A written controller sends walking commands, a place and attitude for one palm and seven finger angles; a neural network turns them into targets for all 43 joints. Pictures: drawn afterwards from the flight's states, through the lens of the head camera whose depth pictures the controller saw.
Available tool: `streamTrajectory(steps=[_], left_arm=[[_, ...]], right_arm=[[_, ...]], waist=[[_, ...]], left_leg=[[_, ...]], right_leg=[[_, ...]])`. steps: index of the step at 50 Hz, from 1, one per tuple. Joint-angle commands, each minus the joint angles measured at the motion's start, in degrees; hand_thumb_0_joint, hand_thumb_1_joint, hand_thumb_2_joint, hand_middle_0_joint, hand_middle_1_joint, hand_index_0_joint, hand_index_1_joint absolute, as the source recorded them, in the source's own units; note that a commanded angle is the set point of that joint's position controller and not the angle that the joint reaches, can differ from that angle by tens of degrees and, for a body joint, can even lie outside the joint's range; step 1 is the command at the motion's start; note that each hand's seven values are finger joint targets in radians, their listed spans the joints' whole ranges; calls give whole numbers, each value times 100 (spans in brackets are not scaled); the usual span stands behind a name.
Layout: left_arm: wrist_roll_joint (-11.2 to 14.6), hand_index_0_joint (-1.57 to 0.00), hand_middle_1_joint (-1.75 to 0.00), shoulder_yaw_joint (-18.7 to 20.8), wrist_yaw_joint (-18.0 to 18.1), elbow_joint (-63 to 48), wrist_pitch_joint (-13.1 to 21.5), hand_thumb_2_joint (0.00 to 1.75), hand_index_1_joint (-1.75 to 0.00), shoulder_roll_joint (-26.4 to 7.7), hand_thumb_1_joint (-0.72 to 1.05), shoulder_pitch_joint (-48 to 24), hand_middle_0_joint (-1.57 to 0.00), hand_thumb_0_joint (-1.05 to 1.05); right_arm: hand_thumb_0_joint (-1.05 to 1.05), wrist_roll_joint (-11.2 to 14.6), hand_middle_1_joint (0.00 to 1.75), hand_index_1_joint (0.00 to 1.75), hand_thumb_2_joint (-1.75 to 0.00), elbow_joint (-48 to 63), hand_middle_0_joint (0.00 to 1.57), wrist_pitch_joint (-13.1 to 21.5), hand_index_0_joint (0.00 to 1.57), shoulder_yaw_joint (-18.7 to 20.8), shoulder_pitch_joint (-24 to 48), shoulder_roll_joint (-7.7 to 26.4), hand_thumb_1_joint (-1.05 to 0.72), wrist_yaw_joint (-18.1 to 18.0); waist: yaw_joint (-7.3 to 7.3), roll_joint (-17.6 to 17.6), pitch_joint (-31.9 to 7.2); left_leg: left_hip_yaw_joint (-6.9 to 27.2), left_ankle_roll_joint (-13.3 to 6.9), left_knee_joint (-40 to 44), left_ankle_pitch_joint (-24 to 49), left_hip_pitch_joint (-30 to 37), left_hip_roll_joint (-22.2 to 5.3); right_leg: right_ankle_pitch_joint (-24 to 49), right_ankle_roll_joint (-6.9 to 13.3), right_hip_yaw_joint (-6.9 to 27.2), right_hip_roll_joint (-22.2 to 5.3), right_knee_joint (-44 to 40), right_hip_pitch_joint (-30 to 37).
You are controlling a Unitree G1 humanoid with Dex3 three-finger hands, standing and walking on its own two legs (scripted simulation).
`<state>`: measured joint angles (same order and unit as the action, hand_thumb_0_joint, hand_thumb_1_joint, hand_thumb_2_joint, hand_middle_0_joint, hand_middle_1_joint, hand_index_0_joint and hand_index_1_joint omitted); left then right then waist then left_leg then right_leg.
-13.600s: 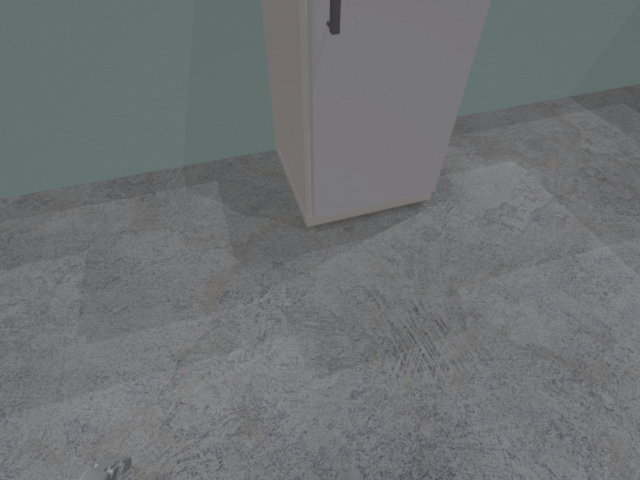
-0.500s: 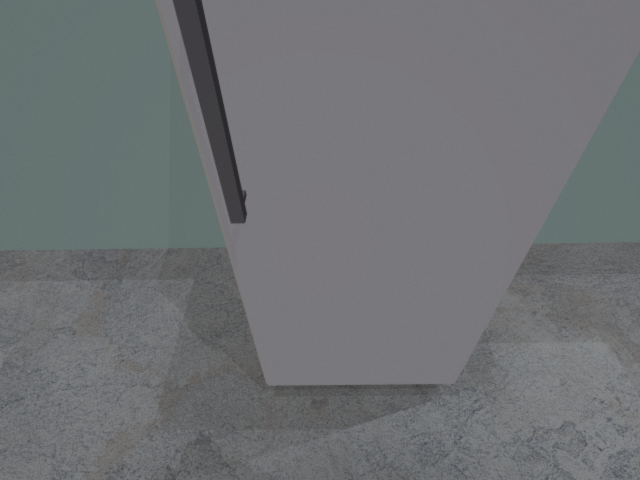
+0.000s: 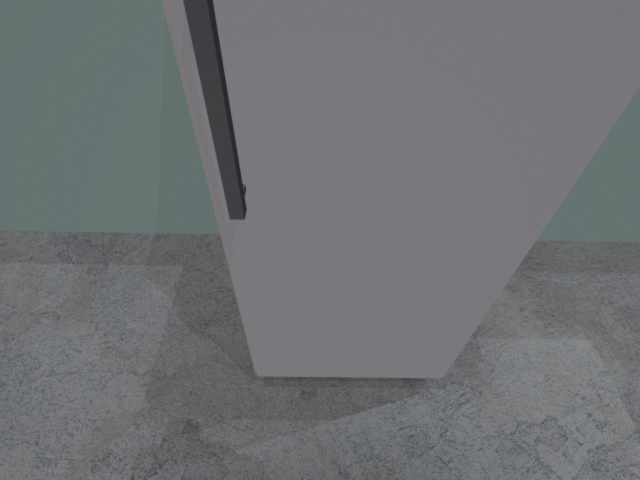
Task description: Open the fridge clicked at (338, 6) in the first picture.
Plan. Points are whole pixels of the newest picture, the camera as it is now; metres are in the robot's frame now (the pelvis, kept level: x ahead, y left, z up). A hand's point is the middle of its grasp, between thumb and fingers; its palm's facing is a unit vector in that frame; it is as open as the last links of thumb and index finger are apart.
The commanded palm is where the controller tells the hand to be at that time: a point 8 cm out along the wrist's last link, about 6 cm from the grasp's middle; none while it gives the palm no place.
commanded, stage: look again from close up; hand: left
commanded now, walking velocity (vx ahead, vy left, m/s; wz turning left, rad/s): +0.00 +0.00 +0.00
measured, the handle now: (221, 98) +0.48 +0.16 +0.24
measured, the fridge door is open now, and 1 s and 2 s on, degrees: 0 0 0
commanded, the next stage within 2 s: raise the hand to about handle height in 0.46 s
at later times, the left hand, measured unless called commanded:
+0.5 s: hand out of the picture +0.04 +0.20 -0.17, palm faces -0.02 -0.97 -0.25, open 7.4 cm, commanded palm none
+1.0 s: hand (149, 470) +0.14 +0.20 -0.01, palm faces +0.17 -0.98 -0.03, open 8.7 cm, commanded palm +0.13 +0.25 +0.01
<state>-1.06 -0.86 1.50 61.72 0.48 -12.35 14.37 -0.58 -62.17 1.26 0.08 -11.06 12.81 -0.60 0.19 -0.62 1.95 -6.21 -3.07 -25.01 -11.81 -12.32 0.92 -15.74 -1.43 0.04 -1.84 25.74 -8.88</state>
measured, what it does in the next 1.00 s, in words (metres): lowers itself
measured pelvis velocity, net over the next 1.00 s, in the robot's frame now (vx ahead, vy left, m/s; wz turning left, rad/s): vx -0.03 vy -0.04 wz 0.06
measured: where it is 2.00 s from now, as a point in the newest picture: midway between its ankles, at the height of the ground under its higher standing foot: outside the picture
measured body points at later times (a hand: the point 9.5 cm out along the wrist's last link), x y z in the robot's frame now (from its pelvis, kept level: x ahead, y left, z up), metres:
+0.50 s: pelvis +0.01 +0.00 +0.00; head +0.02 +0.00 +0.45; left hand +0.04 +0.25 -0.15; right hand +0.05 -0.26 -0.15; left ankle +0.02 +0.08 -0.74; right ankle -0.02 -0.14 -0.74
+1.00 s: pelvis -0.03 -0.04 -0.06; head -0.01 -0.04 +0.39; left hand +0.12 +0.25 -0.01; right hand +0.20 -0.28 -0.09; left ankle +0.02 +0.08 -0.74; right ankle -0.02 -0.14 -0.74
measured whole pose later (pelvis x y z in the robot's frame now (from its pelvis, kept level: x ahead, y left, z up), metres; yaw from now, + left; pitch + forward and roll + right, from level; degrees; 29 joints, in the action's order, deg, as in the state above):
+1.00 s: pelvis -0.03 -0.04 -0.06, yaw +4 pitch +6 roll -1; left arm 19.6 15.5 -20.0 6.9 23.1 -14.2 24.6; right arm 2.5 -30.3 13.9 2.3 -11.0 15.8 -4.1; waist 1.8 0.4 -5.3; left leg -0.5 0.0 -54.0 -21.4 -39.1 -2.0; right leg -27.4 2.2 -5.4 0.0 54.2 -33.4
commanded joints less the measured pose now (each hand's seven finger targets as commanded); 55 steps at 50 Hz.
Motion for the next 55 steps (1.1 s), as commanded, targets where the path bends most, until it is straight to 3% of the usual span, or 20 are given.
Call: streamTrajectory(steps=[1,9,27,28,29,30,31,32,33,34,36,37,39,40,42,44,45,50,53,55], left_arm=[[-10,-20,-30,170,28,-199,119,90,-30,-815,90,169,-20,0],[-6,-20,-30,166,13,-163,103,90,-30,-837,90,115,-20,0],[0,-20,-30,184,16,-124,122,90,-30,-925,90,38,-20,0],[-49,-20,-30,82,280,-13,165,90,-30,-433,90,460,-20,0],[895,-20,-32,1798,283,-8462,1294,89,-32,-2409,88,-3723,-20,0],[573,-20,-33,1912,437,-8180,1299,88,-33,-2710,85,-2298,-20,0],[812,-21,-34,795,349,-7231,734,87,-34,-728,83,374,-21,0],[945,-21,-36,800,332,-6417,579,86,-36,-196,81,595,-21,0],[1038,-21,-37,924,196,-6518,847,85,-37,-315,78,190,-21,0],[1128,-21,-39,1263,-13,-5970,1174,84,-39,-381,76,804,-21,0],[1362,-21,-42,1353,-712,-4944,1951,82,-42,-32,71,1992,-21,0],[1521,-22,-43,1336,-1144,-4763,2402,81,-43,54,69,2126,-22,0],[1781,-22,-47,1585,-2025,-4761,3186,79,-47,-342,64,1963,-22,0],[1884,-22,-48,2046,-2327,-4660,3234,78,-48,-780,62,2048,-22,0],[2151,-22,-51,2339,-2597,-5572,2971,76,-51,-1178,57,1521,-22,0],[2368,-23,-54,2529,-2509,-6426,2705,74,-54,-1396,53,887,-23,0],[2415,-23,-55,2526,-2386,-6714,2684,73,-55,-1450,50,443,-23,0],[2153,-24,-63,1892,-2044,-7872,3036,68,-63,-1384,39,-1041,-24,0],[2106,-24,-68,1840,-2318,-7302,2727,65,-68,-1518,32,-767,-24,0],[2172,-25,-70,2183,-2497,-6755,2283,63,-70,-1846,27,-623,-25,0]], right_arm=[[0,-10,30,30,-90,208,20,115,20,135,-46,825,-90,-36],[0,-16,30,30,-90,150,20,108,20,133,-20,868,-90,-30],[0,-9,30,30,-90,42,20,126,20,118,11,886,-90,-47],[0,51,30,30,-90,377,20,122,20,88,-44,667,-90,-39],[0,333,30,30,-90,2266,20,821,20,360,-315,1334,-90,-210],[0,272,30,30,-90,2187,20,1247,20,102,-113,832,-90,-437],[0,184,30,30,-90,2357,20,1491,20,124,-19,664,-90,-387],[0,248,30,30,-90,2147,20,1515,20,232,-151,619,-90,-360],[0,203,30,30,-90,2461,20,1536,20,335,5,836,-90,-318],[0,160,30,30,-90,2512,20,1518,20,427,85,881,-90,-295],[0,140,30,30,-90,2768,20,1450,20,471,225,842,-90,-177],[0,140,30,30,-90,2901,20,1445,20,499,380,853,-90,-117],[0,205,30,30,-90,3254,20,1511,20,545,542,917,-90,-20],[0,263,30,30,-90,3442,20,1512,20,575,513,947,-90,1],[0,328,30,30,-90,3920,20,1498,20,530,639,966,-90,-86],[0,352,30,30,-90,4129,20,1475,20,456,506,878,-90,-233],[0,326,30,30,-90,4081,20,1463,20,419,354,876,-90,-289],[0,271,30,30,-90,3768,20,1676,20,252,30,861,-90,-526],[0,335,30,30,-90,3552,20,1795,20,191,22,916,-90,-609],[0,366,30,30,-90,3475,20,1807,20,156,62,957,-90,-634]], waist=[[1,-1,-98],[7,-10,-57],[17,8,-158],[-18,207,-85],[-499,721,-2753],[-119,1591,-2335],[-59,1656,-1966],[-256,878,-1150],[-288,542,-333],[-151,8,-224],[137,-1019,-186],[215,-1198,-211],[232,-899,-521],[365,-462,-688],[414,-162,-1372],[325,36,-1627],[189,54,-1459],[-336,383,-1162],[-311,573,-1015],[-141,538,-949]], left_leg=[[876,43,567,535,296,-811],[909,58,706,355,294,-833],[826,78,654,883,488,-839],[642,223,-401,2075,395,-948],[924,372,26,2520,1888,-223],[698,452,81,2685,2359,-489],[875,484,214,2759,2004,-593],[841,424,97,2155,1295,-478],[878,382,-170,1203,476,-374],[831,384,-422,634,-125,-291],[686,421,-1028,374,-1114,-173],[617,433,-1361,66,-1601,-134],[529,437,-1896,-403,-2159,-66],[467,398,-2017,-391,-2197,-30],[370,287,-2075,-566,-2162,33],[373,222,-2164,-822,-2121,25],[474,198,-2225,-973,-2150,-33],[705,83,-2255,-1140,-1757,-180],[755,77,-2120,-979,-1662,-196],[797,86,-2019,-742,-1666,-204]], right_leg=[[642,314,400,-425,-451,-295],[503,301,384,-427,-507,-316],[862,303,431,-470,-583,-184],[1803,198,468,-594,-398,-360],[2202,311,-244,65,148,-176],[1096,302,-217,122,475,-576],[221,310,-489,190,712,-1008],[118,219,-491,164,609,-1247],[158,212,-562,180,406,-1520],[206,229,-671,224,394,-1683],[104,261,-752,298,913,-2069],[-86,259,-685,292,1259,-2411],[-496,298,-406,189,1620,-2714],[-468,337,-205,121,1660,-2563],[-797,261,2,99,1582,-2314],[-1413,162,230,77,1356,-2317],[-1728,135,351,104,1261,-2510],[-1840,172,462,152,1027,-2738],[-1525,170,483,111,854,-2533],[-1246,158,549,71,722,-2187]])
